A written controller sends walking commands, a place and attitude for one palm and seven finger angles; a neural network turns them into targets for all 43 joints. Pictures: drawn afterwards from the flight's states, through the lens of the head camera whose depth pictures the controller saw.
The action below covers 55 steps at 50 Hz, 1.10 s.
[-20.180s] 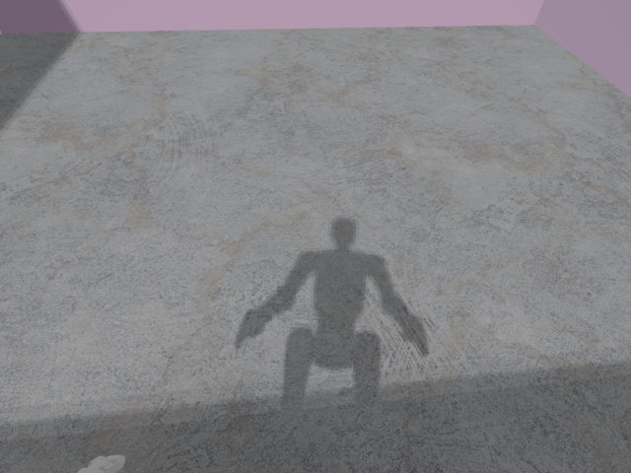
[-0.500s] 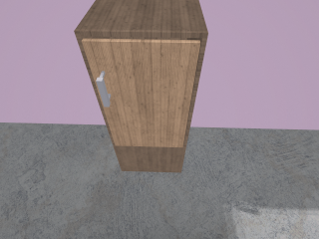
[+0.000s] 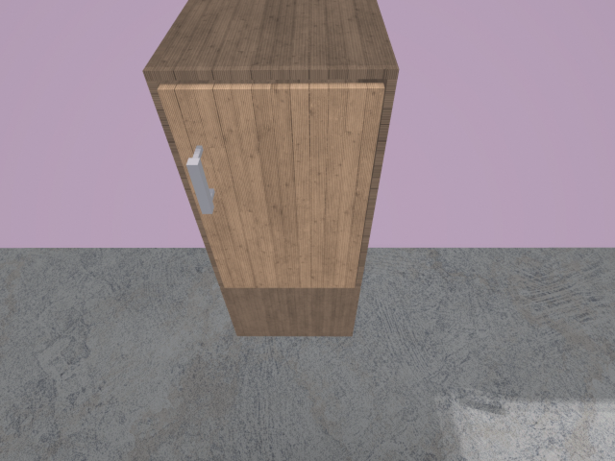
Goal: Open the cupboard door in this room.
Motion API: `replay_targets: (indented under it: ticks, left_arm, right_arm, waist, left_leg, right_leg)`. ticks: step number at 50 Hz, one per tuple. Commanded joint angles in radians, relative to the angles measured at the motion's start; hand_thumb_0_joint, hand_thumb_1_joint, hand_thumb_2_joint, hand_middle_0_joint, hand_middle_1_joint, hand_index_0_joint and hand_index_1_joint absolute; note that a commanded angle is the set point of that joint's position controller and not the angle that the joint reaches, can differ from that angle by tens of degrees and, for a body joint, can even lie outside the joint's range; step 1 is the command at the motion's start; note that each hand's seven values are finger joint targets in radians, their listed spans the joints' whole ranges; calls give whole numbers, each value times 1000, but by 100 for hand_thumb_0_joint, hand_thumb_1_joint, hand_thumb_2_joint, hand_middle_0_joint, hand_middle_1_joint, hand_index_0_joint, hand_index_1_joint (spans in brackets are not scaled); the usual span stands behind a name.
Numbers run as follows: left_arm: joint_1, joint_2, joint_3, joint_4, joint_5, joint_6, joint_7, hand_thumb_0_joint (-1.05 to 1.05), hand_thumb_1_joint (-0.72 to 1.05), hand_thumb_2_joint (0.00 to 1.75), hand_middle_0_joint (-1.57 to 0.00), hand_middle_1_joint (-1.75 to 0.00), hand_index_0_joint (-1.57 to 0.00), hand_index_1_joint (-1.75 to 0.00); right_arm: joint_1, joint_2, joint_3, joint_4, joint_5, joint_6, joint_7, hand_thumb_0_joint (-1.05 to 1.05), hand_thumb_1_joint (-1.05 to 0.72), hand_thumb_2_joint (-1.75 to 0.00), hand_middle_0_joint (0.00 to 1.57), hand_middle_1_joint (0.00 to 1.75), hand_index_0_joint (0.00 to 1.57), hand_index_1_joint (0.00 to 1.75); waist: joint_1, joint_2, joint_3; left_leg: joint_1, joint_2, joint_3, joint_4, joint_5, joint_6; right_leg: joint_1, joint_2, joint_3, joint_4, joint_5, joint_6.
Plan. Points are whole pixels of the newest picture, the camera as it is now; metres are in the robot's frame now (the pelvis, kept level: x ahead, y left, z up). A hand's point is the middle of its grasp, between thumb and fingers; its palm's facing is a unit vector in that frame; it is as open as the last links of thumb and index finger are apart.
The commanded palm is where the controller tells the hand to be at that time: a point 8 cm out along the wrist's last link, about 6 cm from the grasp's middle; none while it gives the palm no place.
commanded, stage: shuffle to correct the standing spot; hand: left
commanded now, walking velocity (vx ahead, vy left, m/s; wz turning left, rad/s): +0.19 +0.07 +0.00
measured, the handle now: (203, 180) +0.58 +0.24 +0.01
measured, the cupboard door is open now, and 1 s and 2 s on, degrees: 0 0 0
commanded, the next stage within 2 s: come to a stop and stand still in 0.08 s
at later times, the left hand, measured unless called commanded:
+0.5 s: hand out of the picture +0.06 +0.18 -0.18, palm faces +0.04 -0.97 -0.23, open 7.3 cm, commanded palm none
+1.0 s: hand out of the picture +0.06 +0.19 -0.17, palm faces -0.02 -0.98 -0.22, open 7.3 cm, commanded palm none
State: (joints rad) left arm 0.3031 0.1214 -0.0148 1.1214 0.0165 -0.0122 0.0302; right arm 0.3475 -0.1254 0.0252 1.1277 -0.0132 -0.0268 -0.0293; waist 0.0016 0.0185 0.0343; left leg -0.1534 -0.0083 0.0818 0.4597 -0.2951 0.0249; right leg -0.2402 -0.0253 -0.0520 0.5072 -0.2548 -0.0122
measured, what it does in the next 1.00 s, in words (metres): stands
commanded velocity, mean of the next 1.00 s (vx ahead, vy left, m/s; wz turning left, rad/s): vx -0.02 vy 0.01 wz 0.00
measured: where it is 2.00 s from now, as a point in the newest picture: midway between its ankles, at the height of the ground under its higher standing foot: outside the picture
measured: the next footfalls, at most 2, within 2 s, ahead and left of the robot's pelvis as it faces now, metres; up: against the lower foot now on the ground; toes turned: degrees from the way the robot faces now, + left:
none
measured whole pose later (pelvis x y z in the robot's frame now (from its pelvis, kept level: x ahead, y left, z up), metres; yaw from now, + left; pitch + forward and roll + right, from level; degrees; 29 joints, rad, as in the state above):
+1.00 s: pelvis +0.01 +0.01 +0.00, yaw -1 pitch -1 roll +0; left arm 0.23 0.17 -0.02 1.02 0.02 0.00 0.03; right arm 0.25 -0.18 0.00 1.01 -0.02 -0.01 -0.02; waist 0.00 0.01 0.03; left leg -0.15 0.00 0.09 0.50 -0.33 0.03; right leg -0.23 -0.02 -0.04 0.52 -0.27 0.00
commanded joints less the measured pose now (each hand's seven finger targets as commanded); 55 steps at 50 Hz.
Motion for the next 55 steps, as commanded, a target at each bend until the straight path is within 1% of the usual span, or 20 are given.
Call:
replay_targets:
  ticks: [1,6,10,12,14,15,17,20,22,25,32,33,34,35,37,38,40,43,50,55]
  left_arm:
    - [68,104,28,-23,2,-15,1,0,90,90,-20,-30,-20,-30]
    - [98,137,51,-31,4,-13,-5,0,90,90,-20,-30,-20,-30]
    - [112,151,71,-39,4,-22,-3,0,90,90,-20,-30,-20,-30]
    - [51,106,61,-56,6,-15,-2,0,90,90,-20,-30,-20,-30]
    - [34,62,42,-63,1,-11,8,0,90,90,-20,-30,-20,-30]
    - [29,63,40,-63,-5,-9,13,0,90,90,-20,-30,-20,-30]
    - [30,76,44,-58,-9,-5,16,0,90,90,-20,-30,-20,-30]
    - [99,116,55,-31,-11,-7,22,0,90,90,-20,-30,-20,-30]
    - [82,134,55,-45,-6,-6,24,0,90,90,-20,-30,-20,-30]
    - [47,129,53,-74,-4,2,22,0,90,90,-20,-30,-20,-30]
    - [-2,143,57,-117,-4,5,23,0,90,90,-20,-30,-20,-30]
    - [87,191,61,-81,-5,-5,51,0,90,90,-20,-30,-20,-30]
    - [60,197,56,-133,-2,-14,46,0,90,90,-20,-30,-20,-30]
    - [12,186,46,-144,-1,-25,41,0,90,90,-20,-30,-20,-30]
    - [-49,193,43,-176,-4,-24,30,0,90,90,-20,-30,-20,-30]
    - [-58,181,39,-181,-12,-22,25,0,90,90,-20,-30,-20,-30]
    - [-58,172,34,-176,-9,-9,19,0,90,90,-20,-30,-20,-30]
    - [-50,159,27,-160,-7,-4,12,0,90,90,-20,-30,-20,-30]
    - [-45,164,22,-140,-5,0,0,0,90,90,-20,-30,-20,-30]
    - [-25,163,21,-117,-5,-6,-1,0,90,90,-20,-30,-20,-30]
  right_arm:
    - [67,-89,-20,-20,-6,-8,-1,0,-90,-90,20,30,20,30]
    - [65,-65,-22,-44,-12,1,8,0,-90,-90,20,30,20,30]
    - [68,-45,-23,-57,-10,-14,8,0,-90,-90,20,30,20,30]
    - [133,-64,-22,-24,-7,-27,3,0,-90,-90,20,30,20,30]
    - [158,-121,-29,-3,-4,-30,-21,0,-90,-90,20,30,20,30]
    - [142,-123,-28,-7,-2,-25,-28,0,-90,-90,20,30,20,30]
    - [90,-133,-34,-25,3,-20,-34,0,-90,-90,20,30,20,30]
    - [37,-122,-46,-57,10,-8,-38,0,-90,-90,20,30,20,30]
    - [28,-107,-54,-65,9,2,-34,0,-90,-90,20,30,20,30]
    - [20,-98,-58,-63,2,8,-30,0,-90,-90,20,30,20,30]
    - [-4,-114,-57,-75,-3,4,-26,0,-90,-90,20,30,20,30]
    - [-112,-203,-83,-160,24,11,-4,0,-90,-90,20,30,20,30]
    - [-83,-134,-75,-197,10,14,7,0,-90,-90,20,30,20,30]
    - [-79,-104,-66,-196,11,20,9,0,-90,-90,20,30,20,30]
    - [-22,-88,-61,-178,4,20,15,0,-90,-90,20,30,20,30]
    - [-18,-113,-60,-171,-3,14,14,0,-90,-90,20,30,20,30]
    - [-63,-140,-54,-182,-6,10,9,0,-90,-90,20,30,20,30]
    - [-66,-152,-48,-183,-5,6,5,0,-90,-90,20,30,20,30]
    - [-59,-164,-37,-153,-6,3,7,0,-90,-90,20,30,20,30]
    - [-36,-160,-30,-121,-4,-3,7,0,-90,-90,20,30,20,30]
  waist:
    - [9,-35,50]
    - [17,-106,126]
    - [4,-129,70]
    - [-26,17,49]
    - [-20,209,15]
    - [-13,181,21]
    - [6,121,35]
    - [21,13,-32]
    - [8,-49,-36]
    - [1,-62,-50]
    - [2,3,-102]
    - [35,-130,-77]
    - [12,-225,-92]
    - [-13,-224,-97]
    - [-45,-12,-107]
    - [-39,75,-89]
    - [-12,124,-32]
    - [-7,16,12]
    - [-5,-11,62]
    - [-3,-29,32]
  left_leg:
    - [-113,96,-92,-77,-32,28]
    - [-225,33,-37,58,-131,18]
    - [-167,28,-5,115,-58,10]
    - [-13,95,-88,-8,272,24]
    - [116,237,-195,-15,957,96]
    - [143,258,-194,-8,1129,110]
    - [157,232,-155,15,1230,84]
    - [65,142,-85,69,889,23]
    - [9,118,-61,40,619,8]
    - [32,125,-61,8,537,7]
    - [61,134,-72,6,631,12]
    - [-38,166,-38,203,537,-13]
    - [-140,71,-47,203,75,-12]
    - [-151,65,-52,179,-137,-15]
    - [-38,53,-44,32,12,-9]
    - [-16,100,-87,10,174,7]
    - [-54,143,-121,-23,289,24]
    - [-74,139,-124,-58,210,27]
    - [-111,120,-129,-137,-16,28]
    - [-86,116,-120,-127,29,28]
  right_leg:
    - [28,-79,107,-65,-65,-52]
    - [6,-140,222,-146,-285,-107]
    - [11,-206,251,-138,-60,-146]
    - [-44,-79,77,60,152,-78]
    - [-107,-6,-27,180,-3,-15]
    - [-122,-9,-17,172,-124,-12]
    - [-81,-22,-8,80,-58,-9]
    - [100,-82,55,31,498,-24]
    - [117,-131,76,69,711,-28]
    - [74,-124,82,68,615,-29]
    - [84,-103,85,75,521,-34]
    - [82,-130,92,-17,652,-4]
    - [148,-194,198,-31,720,-60]
    - [128,-228,204,-54,653,-98]
    - [72,-174,156,-5,447,-94]
    - [33,-119,123,12,338,-64]
    - [30,-67,75,9,189,-38]
    - [30,-58,78,-30,126,-30]
    - [14,-61,101,-90,-3,-27]
    - [34,-72,102,-89,41,-27]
